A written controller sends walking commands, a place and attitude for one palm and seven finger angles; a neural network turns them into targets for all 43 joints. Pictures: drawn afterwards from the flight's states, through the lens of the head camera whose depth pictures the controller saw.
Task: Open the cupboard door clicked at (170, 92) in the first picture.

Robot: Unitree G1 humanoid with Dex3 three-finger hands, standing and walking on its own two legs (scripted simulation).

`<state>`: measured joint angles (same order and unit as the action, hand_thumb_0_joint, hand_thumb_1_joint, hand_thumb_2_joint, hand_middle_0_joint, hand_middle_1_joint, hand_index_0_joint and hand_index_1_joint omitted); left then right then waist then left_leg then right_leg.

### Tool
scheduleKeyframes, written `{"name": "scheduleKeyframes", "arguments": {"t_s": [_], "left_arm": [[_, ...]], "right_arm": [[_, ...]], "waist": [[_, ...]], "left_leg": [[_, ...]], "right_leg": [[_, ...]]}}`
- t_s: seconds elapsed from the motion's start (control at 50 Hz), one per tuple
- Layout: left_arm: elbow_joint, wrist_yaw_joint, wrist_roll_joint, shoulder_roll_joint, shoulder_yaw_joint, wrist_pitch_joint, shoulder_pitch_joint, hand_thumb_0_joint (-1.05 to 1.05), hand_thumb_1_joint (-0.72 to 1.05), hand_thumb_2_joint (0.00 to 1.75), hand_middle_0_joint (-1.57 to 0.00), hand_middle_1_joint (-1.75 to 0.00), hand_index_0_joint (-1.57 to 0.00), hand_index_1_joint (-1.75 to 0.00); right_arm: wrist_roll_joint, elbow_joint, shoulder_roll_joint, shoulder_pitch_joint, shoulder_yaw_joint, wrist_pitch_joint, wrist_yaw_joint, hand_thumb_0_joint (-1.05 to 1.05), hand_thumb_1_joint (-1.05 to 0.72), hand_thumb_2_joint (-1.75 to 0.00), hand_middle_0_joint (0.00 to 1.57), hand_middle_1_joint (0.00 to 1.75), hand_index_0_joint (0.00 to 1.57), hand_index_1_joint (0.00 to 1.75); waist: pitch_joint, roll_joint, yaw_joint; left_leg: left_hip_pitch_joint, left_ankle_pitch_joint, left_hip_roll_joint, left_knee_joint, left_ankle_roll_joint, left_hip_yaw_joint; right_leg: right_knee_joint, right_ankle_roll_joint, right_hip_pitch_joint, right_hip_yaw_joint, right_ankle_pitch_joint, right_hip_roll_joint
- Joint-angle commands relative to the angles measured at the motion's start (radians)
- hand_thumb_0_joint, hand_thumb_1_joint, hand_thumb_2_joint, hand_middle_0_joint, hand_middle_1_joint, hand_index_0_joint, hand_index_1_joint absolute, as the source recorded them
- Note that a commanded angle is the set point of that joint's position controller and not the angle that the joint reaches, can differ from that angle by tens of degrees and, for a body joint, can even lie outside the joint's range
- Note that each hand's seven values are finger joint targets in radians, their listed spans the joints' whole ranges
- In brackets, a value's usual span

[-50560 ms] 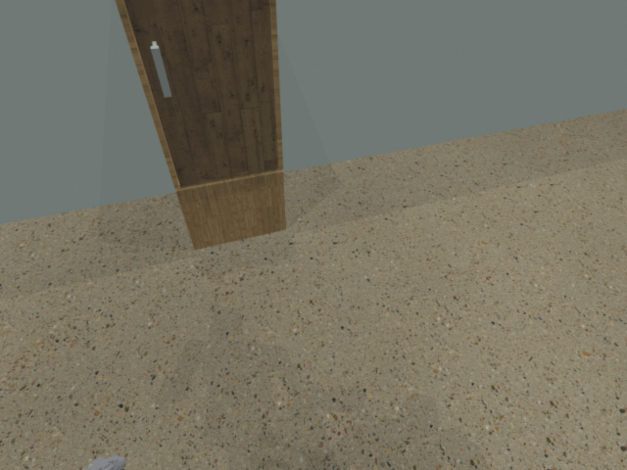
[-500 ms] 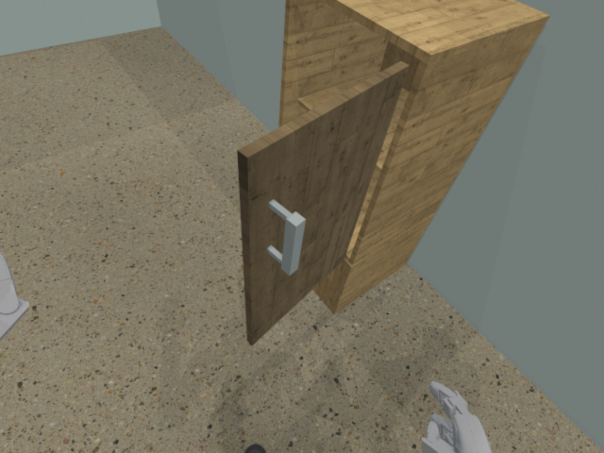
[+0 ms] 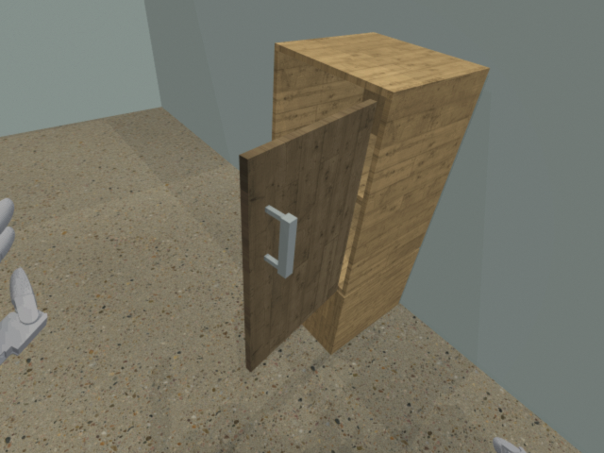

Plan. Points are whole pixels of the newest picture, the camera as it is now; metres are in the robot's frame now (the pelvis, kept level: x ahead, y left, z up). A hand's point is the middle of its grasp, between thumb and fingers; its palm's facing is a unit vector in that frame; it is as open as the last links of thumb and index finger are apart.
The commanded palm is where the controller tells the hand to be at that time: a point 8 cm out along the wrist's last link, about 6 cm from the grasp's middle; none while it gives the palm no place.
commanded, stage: stop stepping back and stand still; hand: left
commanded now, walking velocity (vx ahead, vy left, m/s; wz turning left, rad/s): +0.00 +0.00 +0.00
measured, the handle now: (278, 241) +0.46 +0.07 +0.04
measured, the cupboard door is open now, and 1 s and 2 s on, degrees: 100 100 100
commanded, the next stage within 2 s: let the arm hang, fingers relaxed in 0.86 s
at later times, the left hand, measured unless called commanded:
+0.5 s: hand out of the picture +0.20 +0.33 +0.15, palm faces +0.46 -0.80 -0.38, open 7.4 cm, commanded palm +0.14 +0.35 +0.20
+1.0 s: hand (10, 360) +0.17 +0.31 +0.12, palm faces +0.31 -0.85 -0.43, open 7.4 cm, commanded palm none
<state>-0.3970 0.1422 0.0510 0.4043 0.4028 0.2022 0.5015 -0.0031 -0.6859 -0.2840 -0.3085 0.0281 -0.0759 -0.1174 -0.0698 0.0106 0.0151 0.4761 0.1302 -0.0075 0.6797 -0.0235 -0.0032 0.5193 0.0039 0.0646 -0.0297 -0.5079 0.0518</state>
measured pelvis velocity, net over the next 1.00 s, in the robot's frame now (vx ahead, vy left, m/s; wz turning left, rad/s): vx -0.05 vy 0.06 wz -0.04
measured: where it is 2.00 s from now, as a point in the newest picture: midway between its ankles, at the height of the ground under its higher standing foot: outside the picture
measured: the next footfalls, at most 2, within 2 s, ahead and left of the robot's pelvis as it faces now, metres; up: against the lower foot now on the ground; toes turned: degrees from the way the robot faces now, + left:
right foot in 0.22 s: -0.04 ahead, -0.04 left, +0.00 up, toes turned -5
left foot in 0.40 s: +0.05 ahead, +0.15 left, +0.00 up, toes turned -3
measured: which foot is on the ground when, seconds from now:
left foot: down 0.00-0.22, up 0.24-0.38, down 0.40-1.00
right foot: down 0.00-0.04, up 0.06-0.20, down 0.22-1.00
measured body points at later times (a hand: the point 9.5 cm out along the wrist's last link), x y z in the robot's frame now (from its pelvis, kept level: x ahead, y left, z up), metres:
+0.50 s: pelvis -0.02 +0.06 +0.02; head -0.02 +0.06 +0.47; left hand +0.17 +0.37 +0.17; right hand +0.13 -0.18 -0.07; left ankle +0.03 +0.15 -0.71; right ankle -0.09 -0.06 -0.70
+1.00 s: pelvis -0.05 +0.06 +0.03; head -0.05 +0.06 +0.48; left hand +0.15 +0.36 +0.14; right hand +0.08 -0.20 -0.07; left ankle +0.01 +0.15 -0.71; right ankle -0.08 -0.04 -0.71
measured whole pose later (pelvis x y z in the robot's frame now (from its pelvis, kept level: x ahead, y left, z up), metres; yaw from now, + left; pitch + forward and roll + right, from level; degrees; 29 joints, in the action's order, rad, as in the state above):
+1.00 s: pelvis -0.05 +0.06 +0.03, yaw -3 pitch +0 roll -1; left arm -0.20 0.10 0.00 0.35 0.30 0.15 0.44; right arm 0.00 -0.73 -0.25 -0.23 0.00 -0.13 -0.05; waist -0.01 0.02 -0.01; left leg 0.32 0.17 0.02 0.50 -0.04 0.00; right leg 0.50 -0.02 -0.19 -0.06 -0.30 0.02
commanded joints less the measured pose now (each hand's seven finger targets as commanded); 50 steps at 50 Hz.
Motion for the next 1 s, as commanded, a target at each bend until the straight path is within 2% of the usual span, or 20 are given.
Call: {"name": "scheduleKeyframes", "arguments": {"t_s": [0.0, 0.04, 0.08, 0.14, 0.16, 0.2, 0.24, 0.32, 0.4, 0.44, 0.48, 0.54, 0.6, 0.64, 0.7, 0.74, 0.8, 0.92, 0.94, 0.98], "left_arm": [[-0.346, 0.014, -0.016, 0.232, 0.093, 0.093, -0.262, 0.0, 0.9, 0.9, -0.2, -0.3, -0.2, -0.3], [-0.443, 0.027, -0.017, 0.268, 0.158, 0.116, -0.216, 0.0, 0.9, 0.9, -0.2, -0.3, -0.2, -0.3], [-0.48, 0.03, -0.012, 0.278, 0.202, 0.114, -0.107, 0.0, 0.9, 0.9, -0.2, -0.3, -0.2, -0.3], [-0.447, 0.016, 0.023, 0.246, 0.229, 0.083, 0.177, 0.0, 0.9, 0.9, -0.2, -0.3, -0.2, -0.3], [-0.437, 0.013, 0.027, 0.236, 0.227, 0.071, 0.215, 0.0, 0.9, 0.9, -0.2, -0.3, -0.2, -0.3], [-0.394, 0.012, 0.041, 0.213, 0.21, 0.045, 0.191, 0.0, 0.9, 0.9, -0.2, -0.3, -0.2, -0.3], [-0.312, 0.022, 0.041, 0.228, 0.221, 0.03, 0.067, 0.0, 0.9, 0.9, -0.2, -0.3, -0.2, -0.3], [-0.047, 0.012, 0.007, 0.152, 0.102, -0.014, -0.09, 0.0, 0.9, 0.9, -0.2, -0.3, -0.2, -0.3], [-0.177, 0.008, -0.027, 0.157, 0.041, 0.014, -0.193, 0.0, 0.9, 0.9, -0.2, -0.3, -0.2, -0.3], [-0.325, 0.008, -0.031, 0.186, 0.045, 0.022, -0.195, 0.0, 0.9, 0.9, -0.2, -0.3, -0.2, -0.3], [-0.45, 0.011, -0.028, 0.192, 0.06, 0.033, -0.18, 0.0, 0.9, 0.9, -0.2, -0.3, -0.2, -0.3], [-0.518, 0.038, -0.022, 0.236, 0.153, 0.036, 0.022, 0.0, 0.9, 0.9, -0.2, -0.3, -0.2, -0.3], [-0.436, 0.045, -0.004, 0.234, 0.214, 0.035, 0.172, 0.0, 0.9, 0.9, -0.2, -0.3, -0.2, -0.3], [-0.339, 0.038, 0.006, 0.211, 0.22, 0.037, 0.203, 0.0, 0.9, 0.9, -0.2, -0.3, -0.2, -0.3], [-0.214, 0.026, 0.028, 0.192, 0.201, 0.035, 0.114, 0.0, 0.9, 0.9, -0.2, -0.3, -0.2, -0.3], [-0.143, 0.023, 0.033, 0.147, 0.145, 0.018, 0.109, 0.0, 0.9, 0.9, -0.2, -0.3, -0.2, -0.3], [-0.108, 0.017, 0.015, 0.132, 0.088, 0.006, 0.019, 0.0, 0.9, 0.9, -0.2, -0.3, -0.2, -0.3], [-0.311, 0.022, -0.028, 0.211, 0.076, 0.042, -0.164, 0.0, 0.9, 0.9, -0.2, -0.3, -0.2, -0.3], [0.57, -0.117, -0.093, -0.018, -0.273, -0.105, -0.104, 0.0, 0.9, 0.9, -0.2, -0.3, -0.2, -0.3], [0.605, -0.138, -0.076, -0.033, -0.264, -0.202, -0.062, 0.0, 0.9, 0.9, -0.2, -0.3, -0.2, -0.3]], "right_arm": [[0.014, 0.194, -0.084, 0.198, 0.008, -0.123, -0.01, 0.0, -0.9, -0.9, 0.2, 0.3, 0.2, 0.3], [0.03, 0.202, -0.074, 0.186, 0.001, -0.153, 0.003, 0.0, -0.9, -0.9, 0.2, 0.3, 0.2, 0.3], [0.04, 0.209, -0.049, 0.162, 0.003, -0.165, 0.023, 0.0, -0.9, -0.9, 0.2, 0.3, 0.2, 0.3], [0.026, 0.244, -0.015, 0.145, 0.009, -0.155, 0.051, 0.0, -0.9, -0.9, 0.2, 0.3, 0.2, 0.3], [0.021, 0.243, -0.013, 0.156, 0.005, -0.138, 0.055, 0.0, -0.9, -0.9, 0.2, 0.3, 0.2, 0.3], [0.016, 0.21, -0.014, 0.16, 0.006, -0.081, 0.054, 0.0, -0.9, -0.9, 0.2, 0.3, 0.2, 0.3], [0.03, 0.171, -0.018, 0.167, -0.001, -0.057, 0.051, 0.0, -0.9, -0.9, 0.2, 0.3, 0.2, 0.3], [0.0, 0.151, -0.034, 0.211, -0.01, -0.079, 0.012, 0.0, -0.9, -0.9, 0.2, 0.3, 0.2, 0.3], [-0.005, 0.165, -0.066, 0.165, -0.007, -0.111, 0.001, 0.0, -0.9, -0.9, 0.2, 0.3, 0.2, 0.3], [0.003, 0.182, -0.03, 0.158, -0.03, -0.124, 0.014, 0.0, -0.9, -0.9, 0.2, 0.3, 0.2, 0.3], [0.018, 0.197, -0.047, 0.167, -0.004, -0.148, 0.034, 0.0, -0.9, -0.9, 0.2, 0.3, 0.2, 0.3], [0.015, 0.213, -0.033, 0.166, -0.005, -0.166, 0.048, 0.0, -0.9, -0.9, 0.2, 0.3, 0.2, 0.3], [0.011, 0.226, -0.027, 0.173, -0.006, -0.139, 0.05, 0.0, -0.9, -0.9, 0.2, 0.3, 0.2, 0.3], [0.01, 0.228, -0.022, 0.172, -0.004, -0.107, 0.046, 0.0, -0.9, -0.9, 0.2, 0.3, 0.2, 0.3], [0.007, 0.211, -0.038, 0.177, 0.009, -0.075, 0.042, 0.0, -0.9, -0.9, 0.2, 0.3, 0.2, 0.3], [-0.013, 0.189, -0.044, 0.165, 0.021, -0.064, 0.036, 0.0, -0.9, -0.9, 0.2, 0.3, 0.2, 0.3], [-0.013, 0.178, -0.048, 0.18, 0.012, -0.076, 0.027, 0.0, -0.9, -0.9, 0.2, 0.3, 0.2, 0.3], [0.008, 0.185, -0.063, 0.212, -0.006, -0.113, 0.002, 0.0, -0.9, -0.9, 0.2, 0.3, 0.2, 0.3], [0.014, -0.064, -0.25, 0.224, 0.057, -0.117, 0.108, 0.0, -0.9, -0.9, 0.2, 0.3, 0.2, 0.3], [0.005, -0.028, -0.178, 0.162, 0.04, -0.019, 0.107, 0.0, -0.9, -0.9, 0.2, 0.3, 0.2, 0.3]], "waist": [[0.211, 0.248, 0.011], [0.076, 0.41, -0.023], [-0.073, 0.341, -0.053], [-0.224, 0.232, -0.062], [-0.192, 0.177, -0.051], [-0.049, -0.112, -0.011], [0.025, -0.135, -0.002], [0.172, -0.134, 0.013], [0.031, 0.044, -0.021], [-0.081, 0.072, -0.009], [-0.09, 0.189, -0.022], [-0.103, 0.245, -0.044], [-0.08, 0.27, -0.034], [-0.042, 0.178, -0.015], [0.016, -0.039, 0.007], [0.049, -0.139, 0.008], [0.052, -0.131, 0.009], [0.032, 0.119, -0.022], [0.118, 0.142, 0.01], [0.039, 0.132, -0.022]], "left_leg": [[-0.332, 0.278, -0.098, -0.341, 0.009, -0.24], [-0.145, 0.646, -0.189, -0.67, 0.065, -0.459], [-0.151, 0.589, -0.185, -0.673, 0.123, -0.358], [-0.219, 0.318, -0.093, -0.518, 0.095, -0.093], [-0.22, 0.257, -0.045, -0.383, 0.085, -0.022], [-0.259, 0.139, 0.029, 0.111, 0.067, -0.006], [-0.053, 0.168, -0.008, 0.318, 0.07, -0.07], [-0.179, 0.113, -0.039, -0.102, 0.025, -0.017], [-0.398, -0.408, -0.141, -0.206, -0.049, -0.094], [-0.472, -0.664, -0.136, -0.218, -0.047, -0.144], [-0.433, -0.46, -0.2, -0.364, -0.053, -0.26], [-0.351, -0.177, -0.198, -0.408, -0.084, -0.213], [-0.238, -0.057, -0.152, -0.414, -0.034, -0.118], [-0.162, 0.033, -0.109, -0.366, 0.011, -0.075], [-0.212, 0.157, -0.034, -0.182, 0.046, -0.043], [-0.247, 0.117, -0.028, -0.052, 0.039, -0.031], [-0.259, 0.048, -0.038, -0.166, 0.016, -0.028], [-0.264, -0.038, -0.104, -0.358, -0.024, -0.142], [-0.105, -0.249, -0.141, -0.217, -0.063, -0.23], [-0.112, -0.217, -0.145, -0.241, -0.078, -0.185]], "right_leg": [[-0.017, -0.037, -0.556, -0.006, -0.007, -0.04], [0.276, -0.041, -0.285, -0.002, -0.095, 0.066], [0.314, -0.053, -0.184, -0.019, -0.09, 0.067], [0.047, -0.06, -0.057, -0.082, -0.051, 0.069], [-0.112, -0.067, -0.093, -0.05, 0.011, 0.02], [-0.363, -0.142, -0.478, 0.302, 0.011, -0.293], [-0.376, -0.223, -0.492, 0.332, 0.031, -0.408], [-0.214, -0.086, -0.456, 0.101, 0.249, -0.225], [-0.017, 0.038, -0.362, 0.053, 0.573, -0.1], [0.101, 0.022, -0.328, -0.012, 0.569, -0.066], [0.194, 0.006, -0.347, 0.018, 0.056, -0.028], [0.156, 0.001, -0.294, 0.02, 0.067, -0.055], [-0.01, -0.003, -0.184, -0.038, 0.139, -0.04], [-0.16, -0.017, -0.123, -0.023, 0.229, -0.057], [-0.296, -0.087, -0.332, 0.18, 0.131, -0.205], [-0.327, -0.11, -0.423, 0.201, 0.102, -0.259], [-0.255, -0.063, -0.374, 0.115, 0.257, -0.206], [-0.138, 0.002, -0.27, 0.039, 0.282, -0.087], [0.06, -0.03, -0.354, 0.009, 0.377, -0.13], [0.058, -0.033, -0.291, 0.03, 0.214, -0.114]]}}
